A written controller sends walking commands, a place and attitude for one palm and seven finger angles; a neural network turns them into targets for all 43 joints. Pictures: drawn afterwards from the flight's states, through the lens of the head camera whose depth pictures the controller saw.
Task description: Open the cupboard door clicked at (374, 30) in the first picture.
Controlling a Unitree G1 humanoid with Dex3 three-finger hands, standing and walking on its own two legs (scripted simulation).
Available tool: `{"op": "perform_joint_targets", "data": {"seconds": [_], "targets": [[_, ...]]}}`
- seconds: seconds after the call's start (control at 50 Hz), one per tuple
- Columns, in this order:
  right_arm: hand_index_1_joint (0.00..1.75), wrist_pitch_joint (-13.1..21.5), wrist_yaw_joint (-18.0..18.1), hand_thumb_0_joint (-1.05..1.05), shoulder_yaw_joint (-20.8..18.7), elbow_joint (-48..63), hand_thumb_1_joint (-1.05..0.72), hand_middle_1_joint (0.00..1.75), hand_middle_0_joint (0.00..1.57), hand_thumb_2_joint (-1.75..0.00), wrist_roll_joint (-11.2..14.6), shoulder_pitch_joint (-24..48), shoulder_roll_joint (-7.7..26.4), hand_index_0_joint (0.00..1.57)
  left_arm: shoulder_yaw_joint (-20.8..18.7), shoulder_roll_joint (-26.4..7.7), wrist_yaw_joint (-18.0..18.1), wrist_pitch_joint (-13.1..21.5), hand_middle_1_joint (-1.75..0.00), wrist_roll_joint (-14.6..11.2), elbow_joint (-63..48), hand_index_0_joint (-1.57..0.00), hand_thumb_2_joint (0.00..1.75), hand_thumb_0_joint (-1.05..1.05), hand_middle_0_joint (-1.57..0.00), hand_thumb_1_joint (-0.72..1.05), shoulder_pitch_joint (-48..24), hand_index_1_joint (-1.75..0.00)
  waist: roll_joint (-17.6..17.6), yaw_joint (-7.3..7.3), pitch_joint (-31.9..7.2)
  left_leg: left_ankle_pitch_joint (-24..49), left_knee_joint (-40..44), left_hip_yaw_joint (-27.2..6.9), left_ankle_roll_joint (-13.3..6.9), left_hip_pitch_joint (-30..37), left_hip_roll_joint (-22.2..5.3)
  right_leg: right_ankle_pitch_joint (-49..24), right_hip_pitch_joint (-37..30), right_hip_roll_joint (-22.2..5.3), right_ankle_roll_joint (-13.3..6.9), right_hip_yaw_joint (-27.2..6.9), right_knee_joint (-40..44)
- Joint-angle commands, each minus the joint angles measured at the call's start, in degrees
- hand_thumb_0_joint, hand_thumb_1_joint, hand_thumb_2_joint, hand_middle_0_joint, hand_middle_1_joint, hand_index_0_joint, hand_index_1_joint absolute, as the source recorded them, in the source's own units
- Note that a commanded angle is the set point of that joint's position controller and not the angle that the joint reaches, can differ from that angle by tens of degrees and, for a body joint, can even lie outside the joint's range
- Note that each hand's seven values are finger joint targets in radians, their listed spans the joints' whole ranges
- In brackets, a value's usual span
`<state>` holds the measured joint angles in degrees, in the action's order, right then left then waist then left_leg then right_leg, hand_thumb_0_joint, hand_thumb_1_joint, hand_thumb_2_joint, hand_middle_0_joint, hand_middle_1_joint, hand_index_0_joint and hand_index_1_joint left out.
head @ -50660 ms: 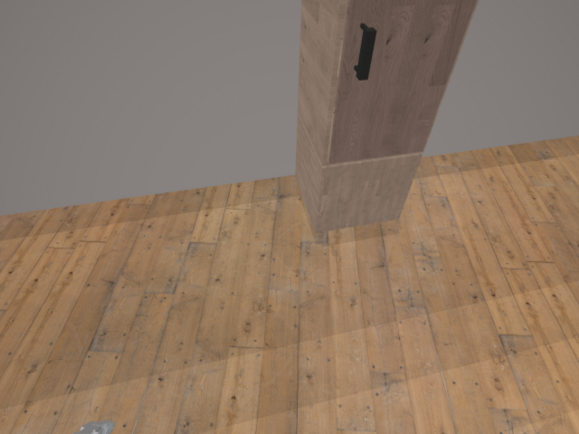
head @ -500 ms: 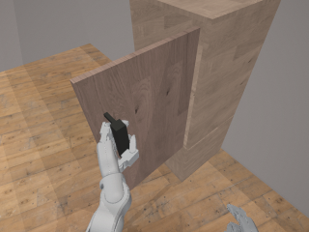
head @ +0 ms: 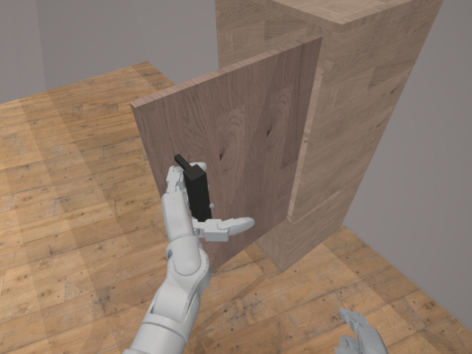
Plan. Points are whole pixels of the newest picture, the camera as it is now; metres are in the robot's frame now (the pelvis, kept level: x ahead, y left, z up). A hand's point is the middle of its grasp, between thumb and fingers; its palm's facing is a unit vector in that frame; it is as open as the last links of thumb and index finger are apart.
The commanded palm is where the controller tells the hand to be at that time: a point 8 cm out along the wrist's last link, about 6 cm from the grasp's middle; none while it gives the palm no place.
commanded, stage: open thumb and fingers to let go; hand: left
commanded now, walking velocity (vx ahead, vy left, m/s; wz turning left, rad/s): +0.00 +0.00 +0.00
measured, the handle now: (191, 191) +0.37 +0.11 +0.09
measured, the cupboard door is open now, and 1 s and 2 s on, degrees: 92 94 94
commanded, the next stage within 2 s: slide the hand sideways off the handle in 0.28 s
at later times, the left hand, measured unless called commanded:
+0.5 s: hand (210, 217) +0.31 +0.07 +0.09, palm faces +0.06 -0.99 -0.09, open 15.3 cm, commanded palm +0.29 +0.10 +0.09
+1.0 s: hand (192, 241) +0.27 +0.09 +0.09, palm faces -0.11 -0.99 -0.02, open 16.3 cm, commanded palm +0.24 +0.15 +0.09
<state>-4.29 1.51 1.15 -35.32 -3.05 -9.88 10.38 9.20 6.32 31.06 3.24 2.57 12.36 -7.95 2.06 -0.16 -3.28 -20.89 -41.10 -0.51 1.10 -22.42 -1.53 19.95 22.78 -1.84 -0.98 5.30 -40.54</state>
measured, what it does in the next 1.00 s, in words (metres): stands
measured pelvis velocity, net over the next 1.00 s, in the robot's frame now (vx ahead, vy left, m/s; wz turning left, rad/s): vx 0.01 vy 0.00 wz -0.03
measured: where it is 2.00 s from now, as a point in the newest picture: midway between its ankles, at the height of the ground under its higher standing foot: outside the picture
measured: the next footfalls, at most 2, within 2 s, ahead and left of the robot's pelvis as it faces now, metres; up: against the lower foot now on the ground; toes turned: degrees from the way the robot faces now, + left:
none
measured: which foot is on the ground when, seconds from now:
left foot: down 0.00-1.00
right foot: down 0.00-1.00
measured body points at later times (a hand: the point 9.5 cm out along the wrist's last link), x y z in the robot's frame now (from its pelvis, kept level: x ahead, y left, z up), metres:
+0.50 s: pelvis -0.01 +0.01 +0.00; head -0.01 +0.00 +0.45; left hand +0.31 +0.12 +0.10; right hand +0.15 -0.21 -0.10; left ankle +0.01 +0.13 -0.72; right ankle +0.01 -0.11 -0.72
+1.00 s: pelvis +0.01 +0.00 +0.00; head +0.01 -0.01 +0.45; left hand +0.27 +0.14 +0.09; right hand +0.18 -0.21 -0.08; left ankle +0.01 +0.13 -0.72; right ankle +0.01 -0.11 -0.72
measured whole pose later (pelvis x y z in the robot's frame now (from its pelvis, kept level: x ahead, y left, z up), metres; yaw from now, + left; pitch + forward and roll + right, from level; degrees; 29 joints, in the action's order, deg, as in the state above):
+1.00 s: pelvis +0.01 +0.00 +0.00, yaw -2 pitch +2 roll +0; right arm 3.5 0.8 2.6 -30.2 0.3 -13.3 11.8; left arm 6.6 -5.7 -0.9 6.4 -5.9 -3.8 9.9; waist 2.0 -0.4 -2.7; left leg -21.8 -40.9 1.1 0.7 -20.8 -1.7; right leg 20.4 22.0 -1.6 -0.5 3.6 -40.7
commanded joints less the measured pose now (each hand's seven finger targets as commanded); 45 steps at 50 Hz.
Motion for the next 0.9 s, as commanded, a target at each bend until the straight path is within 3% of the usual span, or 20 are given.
{"op": "perform_joint_targets", "data": {"seconds": [0.0,0.08,0.16,0.24,0.36,0.38,0.4,0.44,0.48,0.5,0.54,0.56,0.58,0.62,0.64,0.72,0.76,0.82,0.88], "targets": [[0.30,2.7,0.8,0.00,-1.9,8.5,-0.90,0.30,0.20,-0.90,0.1,6.7,5.0,0.20,0.5,2.1,0.5,3.4,-0.90,1.4,-11.4,-0.25,0.30,0.00,-0.25,-0.50,-20.7,-0.90,-5.7,0.54,-11.2,8.4,5.4,0.4,-1.5,2.5,2.2,-6.4,-3.5,1.1,-0.8,-2.1,7.6],[0.30,2.9,0.3,0.00,-2.0,8.4,-0.90,0.30,0.20,-0.90,0.2,6.1,5.1,0.20,1.6,3.4,1.4,3.4,-0.70,1.9,-10.5,-0.22,0.30,0.00,-0.22,-0.50,-21.1,-0.70,-5.8,0.52,-11.4,8.7,5.7,0.1,-1.4,2.2,2.0,-6.3,-3.3,1.4,-1.1,-1.5,6.9],[0.30,3.0,0.1,0.00,-2.3,8.7,-0.90,0.30,0.20,-0.90,0.2,6.1,5.2,0.20,0.7,2.6,2.0,3.4,-0.50,1.9,-11.7,-0.18,0.30,0.00,-0.18,-0.50,-19.8,-0.50,-5.7,-0.25,-12.9,9.9,5.6,0.5,-1.3,2.2,1.9,-7.3,-4.3,1.6,-1.2,-1.6,6.6],[0.30,3.3,-0.1,0.00,-2.1,8.5,-0.90,0.30,0.20,-0.90,0.3,6.6,5.1,0.20,2.1,4.3,2.4,3.3,-0.30,1.9,-11.4,-0.15,0.30,0.00,-0.15,-0.50,-21.4,-0.30,-5.0,0.54,-10.7,7.8,5.7,0.3,-1.3,2.0,1.8,-4.9,-2.3,1.7,-1.1,-1.3,6.8],[0.30,3.5,-0.2,0.00,-2.1,7.8,-0.90,0.30,0.20,-0.90,0.4,6.7,5.1,0.20,2.8,5.2,3.4,3.0,-0.30,2.3,-10.1,-0.15,0.30,0.00,-0.15,-0.50,-24.1,-0.30,-5.3,1.00,-10.1,5.8,5.8,-0.2,-1.2,1.3,1.9,-2.9,-1.0,1.8,-1.2,-1.1,6.3],[0.30,3.4,-0.3,0.00,-2.2,6.1,-0.90,0.30,0.20,-0.90,0.4,1.5,6.8,0.20,13.9,1.0,-8.5,5.4,-0.30,7.3,-9.5,-0.15,0.30,0.00,-0.15,-0.50,-20.9,-0.30,-9.1,5.27,-8.7,8.1,5.2,-0.2,-2.2,4.0,1.4,-8.0,1.3,1.6,-1.1,-2.4,5.7],[0.30,3.8,0.3,0.00,-2.6,8.2,-0.90,0.30,0.20,-0.90,1.1,1.1,6.6,0.20,8.9,-3.6,-14.9,8.1,-0.30,4.9,-12.8,-0.15,0.30,0.00,-0.15,-0.50,-22.9,-0.30,-7.9,3.50,-12.4,9.5,4.7,0.0,-2.5,4.0,1.6,-10.7,-0.8,1.3,-1.2,-2.5,5.2],[0.30,4.7,1.2,0.00,-2.1,9.4,-0.90,0.30,0.20,-0.90,2.1,1.5,6.6,0.20,8.7,-6.2,-24.3,11.1,-0.30,2.0,-16.0,-0.15,0.30,0.00,-0.15,-0.50,-24.0,-0.30,-3.1,3.13,-15.3,10.5,4.5,0.1,-2.5,6.2,2.0,-12.8,-2.3,1.2,-1.3,-3.0,4.3],[0.30,6.1,1.7,0.00,-1.3,10.5,-0.90,0.30,0.20,-0.90,3.5,2.2,6.7,0.20,8.4,-5.9,-32.1,10.8,-0.30,-3.4,-14.1,-0.15,0.30,0.00,-0.15,-0.50,-22.0,-0.30,-1.5,3.27,-13.3,8.3,5.0,-0.5,-2.4,6.1,2.2,-11.0,-1.7,1.6,-1.3,-2.3,4.8],[0.30,6.8,2.0,0.00,-0.9,11.2,-0.90,0.30,0.20,-0.90,4.1,3.1,6.5,0.20,6.6,-5.4,-33.7,9.8,-0.30,-6.8,-13.9,-0.15,0.30,0.00,-0.15,-0.50,-21.1,-0.30,-1.9,2.66,-12.0,6.5,5.7,-0.8,-2.2,5.4,2.3,-9.1,-1.8,1.9,-1.2,-1.9,5.5],[0.30,8.2,2.0,0.00,-0.4,11.6,-0.90,0.30,0.20,-0.90,4.7,3.9,6.6,0.20,3.4,-4.7,-33.7,7.7,-0.30,-11.0,-12.5,-0.15,0.30,0.00,-0.15,-0.50,-18.1,-0.30,-4.5,1.92,-8.6,3.7,7.1,-1.5,-1.7,4.0,2.1,-5.4,-1.2,2.3,-0.9,-0.9,6.6],[0.30,8.8,1.8,0.00,-0.4,11.9,-0.90,0.30,0.20,-0.90,4.7,3.9,6.8,0.20,1.4,-5.5,-32.7,7.2,-0.30,-11.8,-13.1,-0.15,0.30,0.00,-0.15,-0.50,-15.6,-0.30,-4.7,0.70,-8.7,3.5,7.7,-1.6,-1.4,3.7,2.2,-4.7,-2.0,2.2,-0.9,-0.7,6.7],[0.30,9.4,1.4,0.00,-0.4,12.2,-0.90,0.30,0.20,-0.90,4.7,4.1,6.7,0.20,1.0,-5.4,-31.8,6.8,-0.30,-11.8,-14.4,-0.15,0.30,0.00,-0.15,-0.50,-13.9,-0.30,-4.6,0.27,-8.7,3.6,7.9,-1.4,-1.4,3.8,2.2,-4.5,-1.9,2.2,-0.7,-0.6,6.8],[0.30,9.9,0.7,0.00,-0.6,12.3,-0.90,0.30,0.20,-0.90,4.2,3.5,6.9,0.20,-1.8,-8.5,-29.7,6.8,-0.30,-10.2,-15.8,-0.15,0.30,0.00,-0.15,-0.50,-10.6,-0.30,-6.2,-0.96,-9.0,4.9,8.3,-1.2,-1.3,3.3,2.0,-4.9,-3.2,2.2,-0.9,-0.7,6.4],[0.30,10.0,0.2,0.00,-0.6,12.8,-0.90,0.30,0.20,-0.90,4.1,3.6,6.6,0.20,-0.6,-7.8,-29.1,7.0,-0.30,-9.1,-17.4,-0.15,0.30,0.00,-0.15,-0.50,-10.2,-0.30,-5.2,-0.59,-8.6,5.2,8.2,-0.8,-1.4,3.5,1.9,-5.3,-2.8,2.0,-0.8,-1.0,6.3],[0.30,10.0,-0.6,0.00,-0.8,13.5,-0.90,0.30,0.20,-0.90,3.8,3.1,6.9,0.20,-1.2,-10.4,-28.4,7.5,-0.30,-6.1,-20.3,-0.15,0.30,0.00,-0.15,-0.50,-5.9,-0.30,-4.7,-0.90,-7.4,5.4,8.0,-0.1,-1.5,2.7,1.7,-5.5,-3.0,2.0,-0.8,-1.6,6.1],[0.30,9.9,-0.4,0.00,-0.8,13.8,-0.90,0.30,0.20,-0.90,3.7,3.3,6.7,0.20,-1.8,-11.0,-28.8,7.2,-0.30,-6.1,-21.8,-0.15,0.30,0.00,-0.15,-0.50,-5.7,-0.30,-4.5,-0.63,-7.6,5.4,7.7,0.3,-1.6,2.9,1.9,-6.0,-3.3,1.9,-0.7,-2.0,6.3],[0.30,9.9,-0.3,0.00,-0.7,14.4,-0.90,0.30,0.20,-0.90,3.7,3.3,6.6,0.20,-3.9,-12.6,-29.6,6.4,-0.30,-6.9,-24.6,-0.15,0.30,0.00,-0.15,-0.50,0.6,-0.30,-3.4,-1.63,-9.0,7.9,7.4,0.7,-1.6,3.2,2.0,-9.3,-5.6,1.9,-0.8,-2.1,6.1],[0.30,10.4,-0.1,0.00,-0.7,14.7,-0.90,0.30,0.20,-0.90,3.8,3.4,6.4,0.20,-4.7,-12.9,-30.8,6.8,-0.30,-8.2,-28.6,-0.15,0.30,0.00,-0.15,-0.50,3.9,-0.30,-3.6,-1.13,-8.7,9.2,6.9,1.0,-1.6,3.3,2.1,-11.7,-6.0,1.9,-0.6,-2.1,6.1]]}}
